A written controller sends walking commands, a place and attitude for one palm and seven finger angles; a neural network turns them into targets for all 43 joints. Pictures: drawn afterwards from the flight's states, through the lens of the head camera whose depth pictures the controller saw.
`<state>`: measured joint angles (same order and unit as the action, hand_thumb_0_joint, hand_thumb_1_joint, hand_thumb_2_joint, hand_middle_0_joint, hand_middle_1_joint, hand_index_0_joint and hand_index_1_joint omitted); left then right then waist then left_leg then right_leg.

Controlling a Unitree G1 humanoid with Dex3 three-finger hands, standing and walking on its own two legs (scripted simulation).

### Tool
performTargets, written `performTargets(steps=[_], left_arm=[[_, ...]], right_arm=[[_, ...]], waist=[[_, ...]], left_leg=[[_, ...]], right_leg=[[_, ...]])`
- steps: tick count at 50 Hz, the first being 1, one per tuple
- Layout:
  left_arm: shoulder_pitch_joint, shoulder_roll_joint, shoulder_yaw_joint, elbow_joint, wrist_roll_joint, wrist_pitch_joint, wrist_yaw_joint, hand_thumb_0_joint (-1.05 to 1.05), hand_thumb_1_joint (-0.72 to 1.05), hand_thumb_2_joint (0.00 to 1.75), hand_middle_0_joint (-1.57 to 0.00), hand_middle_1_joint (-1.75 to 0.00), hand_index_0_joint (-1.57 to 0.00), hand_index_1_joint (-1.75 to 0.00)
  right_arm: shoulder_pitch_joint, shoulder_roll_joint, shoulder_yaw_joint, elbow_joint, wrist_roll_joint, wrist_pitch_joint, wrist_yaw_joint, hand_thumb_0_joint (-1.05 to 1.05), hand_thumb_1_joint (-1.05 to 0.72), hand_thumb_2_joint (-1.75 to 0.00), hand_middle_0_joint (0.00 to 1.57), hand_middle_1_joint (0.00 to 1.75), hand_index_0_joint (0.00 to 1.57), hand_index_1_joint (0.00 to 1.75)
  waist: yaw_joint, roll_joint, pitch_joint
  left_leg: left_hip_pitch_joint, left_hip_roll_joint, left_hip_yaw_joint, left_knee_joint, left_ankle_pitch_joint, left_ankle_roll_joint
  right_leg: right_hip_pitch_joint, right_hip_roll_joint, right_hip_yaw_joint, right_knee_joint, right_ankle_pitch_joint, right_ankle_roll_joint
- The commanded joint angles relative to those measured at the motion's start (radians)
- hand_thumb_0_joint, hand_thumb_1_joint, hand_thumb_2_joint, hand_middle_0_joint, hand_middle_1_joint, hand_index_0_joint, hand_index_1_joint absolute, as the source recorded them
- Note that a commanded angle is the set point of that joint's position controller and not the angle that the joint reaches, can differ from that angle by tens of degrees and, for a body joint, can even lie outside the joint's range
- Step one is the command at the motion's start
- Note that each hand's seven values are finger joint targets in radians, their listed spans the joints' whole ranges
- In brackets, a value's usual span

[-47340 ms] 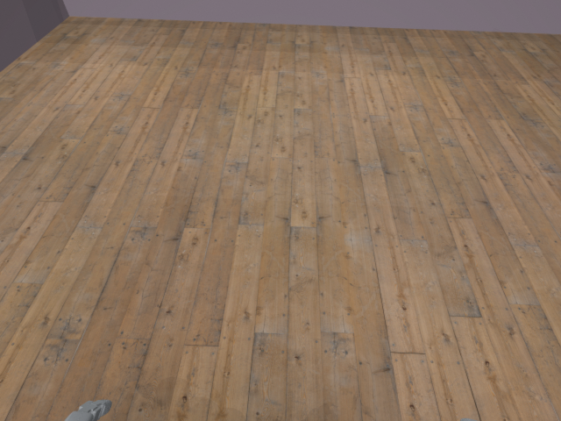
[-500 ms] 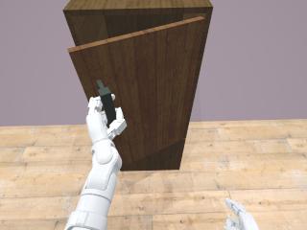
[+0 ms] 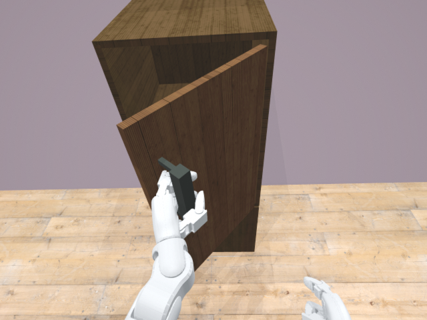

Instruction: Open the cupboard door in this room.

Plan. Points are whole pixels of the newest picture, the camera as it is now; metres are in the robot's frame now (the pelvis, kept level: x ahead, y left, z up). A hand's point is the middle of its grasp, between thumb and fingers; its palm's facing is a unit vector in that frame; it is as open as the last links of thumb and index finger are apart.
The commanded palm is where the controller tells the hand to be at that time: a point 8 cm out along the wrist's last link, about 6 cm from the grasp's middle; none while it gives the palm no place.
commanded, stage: open thumb and fingers to let go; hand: left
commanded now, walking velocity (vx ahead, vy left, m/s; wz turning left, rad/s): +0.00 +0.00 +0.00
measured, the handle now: (178, 194) +0.33 +0.08 +0.09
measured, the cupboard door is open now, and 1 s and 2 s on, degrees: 49 45 48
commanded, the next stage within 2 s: slide the hand sideways off the handle in 0.82 s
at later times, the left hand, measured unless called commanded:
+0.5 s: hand (190, 203) +0.31 +0.05 +0.09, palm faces +0.32 -0.95 -0.04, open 12.1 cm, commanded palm +0.26 +0.09 +0.09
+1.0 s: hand (186, 207) +0.30 +0.06 +0.09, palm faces +0.14 -0.99 -0.03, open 15.1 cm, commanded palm +0.26 +0.09 +0.09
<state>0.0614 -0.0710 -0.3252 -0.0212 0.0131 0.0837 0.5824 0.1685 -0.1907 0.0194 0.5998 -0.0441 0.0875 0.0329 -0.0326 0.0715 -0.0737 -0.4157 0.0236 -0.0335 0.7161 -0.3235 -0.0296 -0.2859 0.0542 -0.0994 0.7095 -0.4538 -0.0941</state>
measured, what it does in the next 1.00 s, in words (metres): stands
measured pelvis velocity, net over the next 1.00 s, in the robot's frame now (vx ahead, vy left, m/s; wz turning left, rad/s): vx -0.02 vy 0.03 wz -0.01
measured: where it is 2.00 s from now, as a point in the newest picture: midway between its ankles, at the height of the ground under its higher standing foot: outside the picture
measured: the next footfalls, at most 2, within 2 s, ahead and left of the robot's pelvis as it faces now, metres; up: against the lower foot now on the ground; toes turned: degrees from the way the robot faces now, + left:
none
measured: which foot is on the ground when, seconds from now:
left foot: down 0.00-1.00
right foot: down 0.00-1.00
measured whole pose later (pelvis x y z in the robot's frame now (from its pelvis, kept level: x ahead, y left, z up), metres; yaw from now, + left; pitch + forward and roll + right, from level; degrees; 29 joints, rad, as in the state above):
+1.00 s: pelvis -0.02 +0.03 -0.01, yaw -1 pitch +3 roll +0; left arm -0.08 -0.09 -0.29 0.12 0.05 0.00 0.47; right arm 0.16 -0.18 0.01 0.58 -0.04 0.10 0.04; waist 0.00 0.04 -0.07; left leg -0.50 0.00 -0.01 0.77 -0.32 0.00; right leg -0.38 0.02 -0.08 0.77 -0.45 -0.05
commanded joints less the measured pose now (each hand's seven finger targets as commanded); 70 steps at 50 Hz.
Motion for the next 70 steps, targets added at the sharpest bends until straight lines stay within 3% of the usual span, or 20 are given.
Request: performTargets(steps=[1, 3, 7, 10, 15, 20, 22, 28, 40, 46, 47, 48, 50, 52, 54, 56, 58, 60, 63, 70], left_arm=[[-0.365, -0.128, 0.126, -0.148, 0.027, -0.074, 0.068, 0.0, 0.83, 0.87, -0.4, -1.34, -0.4, -1.34], [-0.342, -0.131, 0.139, -0.125, 0.029, -0.083, 0.071, 0.0, 0.69, 0.81, -0.38, -1.33, -0.38, -1.33], [-0.292, -0.168, 0.094, -0.151, 0.045, -0.103, 0.044, 0.0, 0.41, 0.69, -0.36, -1.3, -0.36, -1.3], [-0.279, -0.168, 0.085, -0.153, 0.042, -0.111, 0.024, 0.0, 0.2, 0.6, -0.35, -1.27, -0.35, -1.27], [-0.341, -0.155, 0.081, -0.156, 0.046, -0.127, 0.029, 0.0, -0.15, 0.45, -0.32, -1.24, -0.32, -1.24], [-0.311, -0.175, 0.066, -0.139, 0.049, -0.125, 0.029, 0.0, -0.5, 0.3, -0.3, -1.2, -0.3, -1.2], [-0.323, -0.184, 0.061, -0.13, 0.045, -0.122, 0.036, 0.0, -0.5, 0.3, -0.3, -1.2, -0.3, -1.2], [-0.34, -0.164, 0.09, -0.09, 0.044, -0.118, 0.048, 0.0, -0.5, 0.3, -0.25, -0.9, -0.25, -0.9], [-0.38, -0.188, 0.095, -0.058, 0.046, -0.099, 0.07, 0.0, -0.5, 0.3, -0.15, -0.3, -0.15, -0.3], [-0.416, -0.249, 0.048, -0.049, 0.059, -0.084, 0.087, 0.0, -0.5, 0.3, -0.15, -0.3, -0.15, -0.3], [-0.383, -0.159, -0.201, -0.079, 0.145, -0.142, -0.146, 0.0, -0.5, 0.3, -0.15, -0.3, -0.15, -0.3], [-0.455, -0.092, -0.134, -0.152, 0.095, -0.208, -0.266, 0.0, -0.5, 0.3, -0.15, -0.3, -0.15, -0.3], [-0.456, -0.052, -0.109, -0.17, 0.028, -0.283, -0.417, 0.0, -0.5, 0.3, -0.15, -0.3, -0.15, -0.3], [-0.439, -0.044, -0.056, -0.116, -0.035, -0.294, -0.457, 0.0, -0.5, 0.3, -0.15, -0.3, -0.15, -0.3], [-0.458, -0.047, -0.002, -0.049, -0.084, -0.28, -0.426, 0.0, -0.5, 0.3, -0.15, -0.3, -0.15, -0.3], [-0.447, -0.029, 0.047, -0.047, -0.094, -0.269, -0.375, 0.0, -0.5, 0.3, -0.15, -0.3, -0.15, -0.3], [-0.426, -0.011, 0.066, -0.083, -0.072, -0.268, -0.334, 0.0, -0.5, 0.3, -0.15, -0.3, -0.15, -0.3], [-0.388, -0.026, 0.043, -0.087, -0.041, -0.27, -0.311, 0.0, -0.5, 0.3, -0.15, -0.3, -0.15, -0.3], [-0.317, 0.009, 0.07, -0.102, -0.023, -0.275, -0.3, 0.0, -0.5, 0.3, -0.15, -0.3, -0.15, -0.3], [-0.229, 0.051, 0.086, -0.17, -0.019, -0.257, -0.33, 0.0, -0.5, 0.3, -0.15, -0.3, -0.15, -0.3]], right_arm=[[-0.194, -0.056, -0.02, -0.141, -0.005, -0.058, -0.022, 0.0, -0.9, -0.9, 0.2, 0.3, 0.2, 0.3], [-0.189, -0.053, -0.024, -0.139, -0.01, -0.062, -0.024, 0.0, -0.9, -0.9, 0.2, 0.3, 0.2, 0.3], [-0.144, -0.055, -0.033, -0.152, -0.006, -0.059, -0.019, 0.0, -0.9, -0.9, 0.2, 0.3, 0.2, 0.3], [-0.13, -0.062, -0.035, -0.163, -0.001, -0.054, -0.019, 0.0, -0.9, -0.9, 0.2, 0.3, 0.2, 0.3], [-0.135, -0.066, -0.034, -0.161, 0.001, -0.052, -0.026, 0.0, -0.9, -0.9, 0.2, 0.3, 0.2, 0.3], [-0.136, -0.064, -0.035, -0.164, 0.003, -0.049, -0.028, 0.0, -0.9, -0.9, 0.2, 0.3, 0.2, 0.3], [-0.137, -0.063, -0.034, -0.165, 0.003, -0.052, -0.028, 0.0, -0.9, -0.9, 0.2, 0.3, 0.2, 0.3], [-0.14, -0.064, -0.035, -0.157, 0.0, -0.053, -0.03, 0.0, -0.9, -0.9, 0.2, 0.3, 0.2, 0.3], [-0.155, -0.061, -0.033, -0.155, -0.004, -0.045, -0.02, 0.0, -0.9, -0.9, 0.2, 0.3, 0.2, 0.3], [-0.157, -0.061, -0.038, -0.148, -0.005, -0.055, -0.002, 0.0, -0.9, -0.9, 0.2, 0.3, 0.2, 0.3], [-0.058, -0.104, -0.039, -0.147, 0.007, -0.027, 0.011, 0.0, -0.9, -0.9, 0.2, 0.3, 0.2, 0.3], [-0.045, -0.103, -0.057, -0.183, 0.021, -0.023, 0.005, 0.0, -0.9, -0.9, 0.2, 0.3, 0.2, 0.3], [-0.039, -0.093, -0.044, -0.216, 0.033, -0.038, -0.011, 0.0, -0.9, -0.9, 0.2, 0.3, 0.2, 0.3], [-0.055, -0.087, -0.028, -0.231, 0.047, -0.054, -0.027, 0.0, -0.9, -0.9, 0.2, 0.3, 0.2, 0.3], [-0.077, -0.089, -0.016, -0.226, 0.054, -0.064, -0.035, 0.0, -0.9, -0.9, 0.2, 0.3, 0.2, 0.3], [-0.095, -0.092, -0.014, -0.227, 0.053, -0.07, -0.037, 0.0, -0.9, -0.9, 0.2, 0.3, 0.2, 0.3], [-0.092, -0.093, -0.017, -0.23, 0.049, -0.074, -0.03, 0.0, -0.9, -0.9, 0.2, 0.3, 0.2, 0.3], [-0.087, -0.088, -0.018, -0.233, 0.045, -0.074, -0.019, 0.0, -0.9, -0.9, 0.2, 0.3, 0.2, 0.3], [-0.081, -0.093, -0.022, -0.244, 0.039, -0.068, -0.013, 0.0, -0.9, -0.9, 0.2, 0.3, 0.2, 0.3], [-0.107, -0.09, -0.015, -0.268, 0.042, -0.05, -0.024, 0.0, -0.9, -0.9, 0.2, 0.3, 0.2, 0.3]], waist=[[0.036, -0.205, -0.117], [0.052, -0.217, -0.145], [0.048, -0.181, -0.224], [0.039, -0.194, -0.217], [0.022, -0.187, -0.207], [0.028, -0.181, -0.21], [0.029, -0.183, -0.207], [0.039, -0.207, -0.208], [0.048, -0.143, -0.196], [0.044, -0.126, -0.214], [-0.063, -0.198, -0.135], [-0.035, -0.148, -0.231], [-0.026, -0.075, -0.295], [-0.018, -0.103, -0.241], [-0.015, -0.153, -0.145], [0.012, -0.159, -0.153], [0.033, -0.129, -0.189], [0.029, -0.121, -0.178], [0.049, -0.144, -0.188], [0.041, -0.145, -0.116]], left_leg=[[0.074, -0.061, -0.001, 0.018, 0.142, 0.04], [0.07, -0.061, -0.003, 0.013, 0.158, 0.038], [0.1, -0.056, 0.004, 0.002, 0.229, 0.041], [0.095, -0.054, 0.005, -0.001, 0.233, 0.043], [0.096, -0.053, 0.002, 0.007, 0.212, 0.047], [0.103, -0.051, 0.007, 0.006, 0.224, 0.046], [0.1, -0.052, 0.007, 0.007, 0.21, 0.045], [0.098, -0.05, 0.008, 0.001, 0.203, 0.046], [0.108, -0.039, 0.018, -0.006, 0.194, 0.041], [0.117, -0.024, 0.005, 0.009, 0.208, 0.038], [0.132, -0.037, -0.006, -0.026, 0.246, 0.059], [0.155, -0.036, 0.0, -0.013, 0.283, 0.067], [0.203, -0.038, 0.004, 0.002, 0.278, 0.071], [0.182, -0.034, 0.001, -0.013, 0.186, 0.065], [0.141, -0.028, -0.011, -0.045, 0.079, 0.058], [0.133, -0.029, -0.009, -0.067, 0.04, 0.055], [0.147, -0.028, -0.003, -0.074, 0.066, 0.053], [0.151, -0.022, 0.0, -0.073, 0.089, 0.053], [0.136, -0.024, 0.011, -0.071, 0.103, 0.055], [0.133, -0.029, 0.034, -0.075, 0.064, 0.061]], right_leg=[[-0.059, -0.139, 0.18, -0.222, 0.428, 0.118], [-0.035, -0.141, 0.18, -0.213, 0.451, 0.117], [0.01, -0.132, 0.147, -0.148, 0.636, 0.117], [0.01, -0.129, 0.136, -0.134, 0.684, 0.124], [-0.023, -0.129, 0.141, -0.141, 0.624, 0.122], [-0.024, -0.12, 0.123, -0.13, 0.626, 0.115], [-0.034, -0.118, 0.121, -0.134, 0.587, 0.115], [-0.039, -0.106, 0.108, -0.142, 0.516, 0.104], [-0.086, -0.079, 0.075, -0.129, 0.379, 0.078], [-0.142, -0.052, 0.038, -0.082, 0.307, 0.055], [-0.171, -0.048, 0.081, -0.067, 0.409, 0.063], [-0.134, -0.05, 0.083, -0.045, 0.471, 0.057], [-0.125, -0.052, 0.078, -0.036, 0.482, 0.057], [-0.154, -0.042, 0.066, -0.066, 0.36, 0.06], [-0.189, -0.034, 0.058, -0.106, 0.211, 0.066], [-0.173, -0.034, 0.061, -0.122, 0.141, 0.065], [-0.145, -0.032, 0.058, -0.112, 0.155, 0.06], [-0.152, -0.03, 0.053, -0.103, 0.18, 0.058], [-0.12, -0.032, 0.06, -0.108, 0.195, 0.057], [-0.127, -0.044, 0.091, -0.166, 0.151, 0.067]])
